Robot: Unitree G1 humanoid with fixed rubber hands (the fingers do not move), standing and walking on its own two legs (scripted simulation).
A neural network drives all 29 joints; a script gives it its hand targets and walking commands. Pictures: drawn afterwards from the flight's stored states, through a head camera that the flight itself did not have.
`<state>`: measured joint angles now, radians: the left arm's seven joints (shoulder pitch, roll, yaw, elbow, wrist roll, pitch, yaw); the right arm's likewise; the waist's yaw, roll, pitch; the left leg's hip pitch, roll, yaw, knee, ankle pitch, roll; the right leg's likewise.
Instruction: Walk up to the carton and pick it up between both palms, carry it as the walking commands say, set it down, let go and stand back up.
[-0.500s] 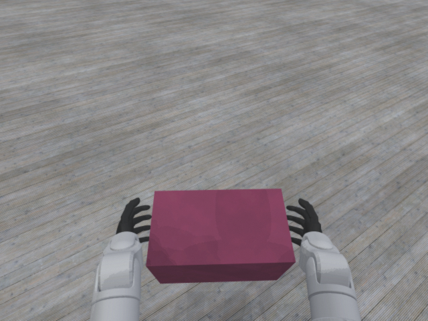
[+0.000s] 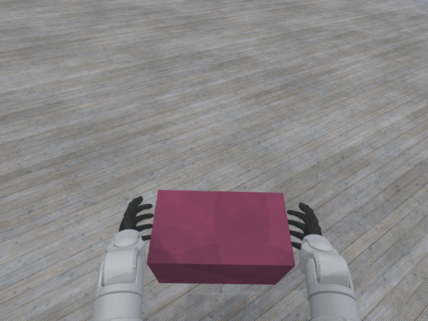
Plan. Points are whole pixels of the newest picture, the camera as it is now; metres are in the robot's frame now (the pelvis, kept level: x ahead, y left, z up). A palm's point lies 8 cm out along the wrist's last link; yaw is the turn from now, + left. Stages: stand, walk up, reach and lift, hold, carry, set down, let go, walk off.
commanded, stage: carry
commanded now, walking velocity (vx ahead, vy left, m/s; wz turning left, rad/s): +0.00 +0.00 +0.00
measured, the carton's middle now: (219, 239) +0.32 -0.01 -0.06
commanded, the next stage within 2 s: hold in 0.44 s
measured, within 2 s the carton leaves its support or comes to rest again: neither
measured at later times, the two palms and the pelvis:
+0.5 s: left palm (128, 233) +0.28 +0.17 +0.03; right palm (309, 237) +0.27 -0.18 +0.03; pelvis +0.00 +0.00 +0.00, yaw +0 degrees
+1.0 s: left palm (111, 232) +0.28 +0.20 +0.04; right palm (294, 221) +0.30 -0.15 +0.04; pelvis +0.00 +0.00 +0.00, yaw +1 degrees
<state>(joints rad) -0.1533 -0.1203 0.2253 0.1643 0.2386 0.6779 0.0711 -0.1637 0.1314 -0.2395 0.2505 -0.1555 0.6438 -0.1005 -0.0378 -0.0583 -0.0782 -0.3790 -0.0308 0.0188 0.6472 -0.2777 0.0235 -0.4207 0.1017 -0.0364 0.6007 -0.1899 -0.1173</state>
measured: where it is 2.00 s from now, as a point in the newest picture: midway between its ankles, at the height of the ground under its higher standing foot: outside the picture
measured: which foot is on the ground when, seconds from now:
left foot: down 0.00-1.00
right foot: down 0.00-1.00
